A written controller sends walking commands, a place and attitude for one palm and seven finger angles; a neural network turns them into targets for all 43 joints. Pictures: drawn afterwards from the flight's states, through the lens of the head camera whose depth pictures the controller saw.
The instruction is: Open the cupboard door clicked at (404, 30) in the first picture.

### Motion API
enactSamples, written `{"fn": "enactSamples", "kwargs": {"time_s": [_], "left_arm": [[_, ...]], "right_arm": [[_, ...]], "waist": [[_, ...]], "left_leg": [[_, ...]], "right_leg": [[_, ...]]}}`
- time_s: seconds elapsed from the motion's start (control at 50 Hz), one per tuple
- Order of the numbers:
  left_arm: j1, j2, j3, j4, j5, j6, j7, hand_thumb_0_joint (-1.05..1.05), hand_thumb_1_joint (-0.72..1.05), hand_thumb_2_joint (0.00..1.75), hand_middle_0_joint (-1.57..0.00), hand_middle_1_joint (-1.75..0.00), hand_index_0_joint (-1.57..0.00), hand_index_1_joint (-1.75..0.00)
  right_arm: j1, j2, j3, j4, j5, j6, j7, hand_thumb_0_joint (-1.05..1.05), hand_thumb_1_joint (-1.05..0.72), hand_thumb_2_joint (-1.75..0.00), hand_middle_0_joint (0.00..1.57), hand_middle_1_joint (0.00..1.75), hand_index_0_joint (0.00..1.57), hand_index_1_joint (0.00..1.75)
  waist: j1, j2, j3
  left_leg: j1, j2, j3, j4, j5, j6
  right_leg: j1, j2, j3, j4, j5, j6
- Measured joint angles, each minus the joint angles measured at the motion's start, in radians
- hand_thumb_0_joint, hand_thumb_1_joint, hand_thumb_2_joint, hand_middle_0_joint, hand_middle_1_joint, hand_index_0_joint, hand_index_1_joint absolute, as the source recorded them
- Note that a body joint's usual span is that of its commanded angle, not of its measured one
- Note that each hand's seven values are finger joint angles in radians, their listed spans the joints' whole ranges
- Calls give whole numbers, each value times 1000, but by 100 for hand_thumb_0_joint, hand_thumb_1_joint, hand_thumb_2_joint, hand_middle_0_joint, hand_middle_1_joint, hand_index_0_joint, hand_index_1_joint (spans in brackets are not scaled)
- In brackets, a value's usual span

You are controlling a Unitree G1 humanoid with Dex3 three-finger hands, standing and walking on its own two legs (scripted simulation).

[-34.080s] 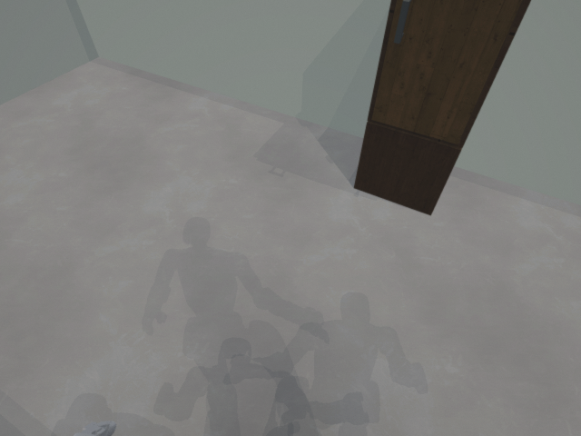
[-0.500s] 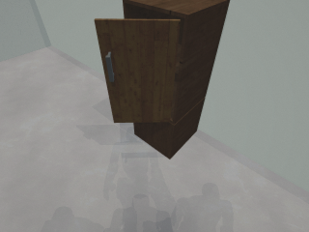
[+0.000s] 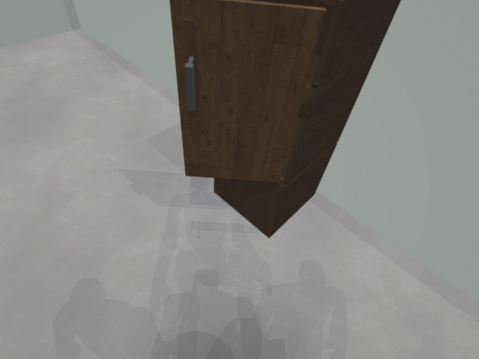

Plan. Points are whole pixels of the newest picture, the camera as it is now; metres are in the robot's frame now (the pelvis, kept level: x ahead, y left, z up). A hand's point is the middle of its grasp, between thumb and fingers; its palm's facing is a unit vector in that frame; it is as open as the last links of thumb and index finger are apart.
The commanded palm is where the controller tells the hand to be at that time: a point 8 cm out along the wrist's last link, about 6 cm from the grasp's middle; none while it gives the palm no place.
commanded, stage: shuffle to correct the standing spot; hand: left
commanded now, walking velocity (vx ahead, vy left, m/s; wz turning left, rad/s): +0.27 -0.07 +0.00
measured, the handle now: (191, 84) +0.74 +0.18 +0.06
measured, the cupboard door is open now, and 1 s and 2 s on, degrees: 43 43 43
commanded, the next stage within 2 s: come to a stop and stand still in 0.52 s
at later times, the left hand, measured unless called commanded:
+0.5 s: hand (172, 342) +0.18 +0.13 -0.16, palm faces +0.07 -0.98 -0.20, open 7.2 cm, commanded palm none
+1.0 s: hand (194, 295) +0.28 +0.10 -0.17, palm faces +0.05 -0.97 -0.23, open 7.3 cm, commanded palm none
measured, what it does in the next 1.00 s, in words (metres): walks ahead: right foot, then left foot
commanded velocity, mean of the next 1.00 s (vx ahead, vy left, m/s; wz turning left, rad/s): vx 0.04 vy -0.01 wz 0.00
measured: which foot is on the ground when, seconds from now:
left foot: down 0.00-0.28, up 0.30-0.58, down 0.60-0.90, up 0.92-1.00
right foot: up 0.00-0.26, down 0.28-0.62, up 0.64-0.82, down 0.84-1.00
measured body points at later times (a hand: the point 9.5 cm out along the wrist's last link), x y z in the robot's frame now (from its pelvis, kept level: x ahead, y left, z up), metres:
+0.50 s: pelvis +0.15 -0.05 +0.01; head +0.17 -0.05 +0.46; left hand +0.18 +0.18 -0.14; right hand +0.18 -0.28 -0.14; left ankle +0.18 +0.07 -0.69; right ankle +0.15 -0.14 -0.73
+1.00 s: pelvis +0.25 -0.08 +0.00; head +0.30 -0.09 +0.45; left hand +0.27 +0.16 -0.15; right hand +0.30 -0.31 -0.16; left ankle +0.22 +0.04 -0.70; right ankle +0.27 -0.19 -0.73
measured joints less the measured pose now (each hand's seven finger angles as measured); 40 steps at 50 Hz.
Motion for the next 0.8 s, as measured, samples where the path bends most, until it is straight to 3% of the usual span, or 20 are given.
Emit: {"fn": "enactSamples", "kwargs": {"time_s": [0.04, 0.1, 0.16, 0.24, 0.28, 0.32, 0.36, 0.4, 0.48, 0.58, 0.62, 0.66, 0.72, 0.8], "left_arm": [[-43, 13, 7, -22, 1, -4, -4, 1, 91, 90, -19, -30, -20, -29], [-99, 16, 13, -63, -1, -8, -7, 0, 92, 90, -19, -30, -19, -29], [-149, 10, 14, -92, -5, -8, -8, 0, 92, 90, -19, -30, -19, -29], [-195, 4, 12, -116, -8, -18, -8, 0, 92, 90, -19, -30, -19, -29], [-200, 11, 8, -130, -6, -38, -5, 0, 92, 90, -19, -30, -19, -29], [-214, -7, 4, -127, -8, -52, 6, 0, 91, 90, -19, -30, -19, -29], [-204, -27, -1, -122, -12, -53, 16, 0, 91, 90, -19, -30, -19, -29], [-181, -33, 10, -113, -16, -53, 37, -1, 94, 90, -19, -30, -20, -30], [-137, -16, 5, -77, -9, -48, 40, -1, 95, 90, -20, -30, -20, -30], [-84, -14, -7, -33, -15, -35, 25, -1, 93, 90, -20, -30, -20, -30], [-57, -17, -9, -21, -20, -26, 21, 0, 93, 90, -20, -30, -20, -30], [-56, -13, -11, -2, -18, -9, 17, 0, 92, 90, -19, -30, -20, -30], [-84, -20, -13, 12, -16, 7, 16, 0, 92, 90, -19, -30, -20, -29], [-133, -29, -26, -1, -16, 14, 38, 1, 93, 90, -19, -30, -20, -29]], "right_arm": [[17, 13, -1, 24, 1, -1, -12, 1, -92, -90, 20, 30, 20, 30], [41, 18, 3, 55, 3, -5, -8, 1, -93, -90, 20, 30, 20, 30], [52, 19, 4, 67, 0, -1, -1, 1, -93, -90, 20, 30, 20, 30], [57, 15, 1, 69, -4, 14, 7, 1, -91, -90, 21, 30, 20, 30], [71, 16, 1, 67, -1, 20, 10, 1, -91, -90, 21, 30, 20, 30], [57, -1, 0, 77, 3, 36, 12, 1, -91, -90, 21, 30, 20, 30], [39, -17, -4, 83, 2, 51, 16, 1, -91, -90, 20, 30, 20, 30], [22, -28, -9, 79, 0, 58, 19, 1, -91, -90, 20, 30, 20, 30], [-13, -30, -12, 48, 2, 54, 19, 1, -91, -90, 20, 30, 19, 30], [-47, -26, 1, 26, 3, 28, 16, 1, -91, -90, 20, 30, 19, 30], [-52, -25, 8, 21, 0, 10, 10, 1, -91, -90, 20, 30, 19, 30], [-58, -9, 14, 18, -2, 6, 1, 1, -91, -90, 20, 30, 19, 30], [-51, -4, 15, 24, 0, 6, -20, 0, -93, -90, 20, 30, 20, 30], [-58, -12, 25, 60, 6, 27, -34, 1, -94, -90, 20, 30, 20, 30]], "waist": [[4, 3, -9], [12, 14, -17], [2, 32, -12], [-24, 60, 5], [-27, 56, 5], [-20, 89, 22], [-19, 105, 28], [-21, 107, 19], [-25, 78, 5], [0, 53, 15], [3, 51, 16], [3, 18, 24], [0, 8, 30], [8, 25, 52]], "left_leg": [[38, -9, 0, -63, 18, -8], [96, -19, 6, -146, 40, -11], [142, -22, 12, -191, 37, -17], [169, -7, 16, -149, -24, -40], [142, 1, 19, -36, -109, -34], [54, 19, -20, 213, -235, -8], [-39, 21, -39, 437, -231, 6], [-108, 31, -33, 526, -169, 2], [-135, 44, 8, 361, -111, -13], [-28, 27, 40, 38, -29, -15], [16, 26, 42, -33, 43, 0], [23, 12, 60, 8, 2, 10], [68, -3, 68, -41, -19, 4], [117, -4, 58, -107, 2, -10]], "right_leg": [[-81, -13, -10, 51, 72, 8], [-146, -33, -18, -7, 138, 25], [-140, -45, -25, -175, 148, 35], [-44, -31, -38, -428, 148, 39], [30, -22, -32, -540, 156, 26], [30, 3, -52, -492, 149, 13], [71, 19, -72, -508, 132, 7], [123, 32, -89, -569, 140, 8], [206, 45, -102, -677, 155, 0], [265, 59, -98, -667, 97, 12], [246, 62, -94, -566, 29, 16], [169, 42, -65, -348, -75, 12], [56, 18, -39, -140, -66, 26], [56, -11, -26, -332, 37, 60]]}}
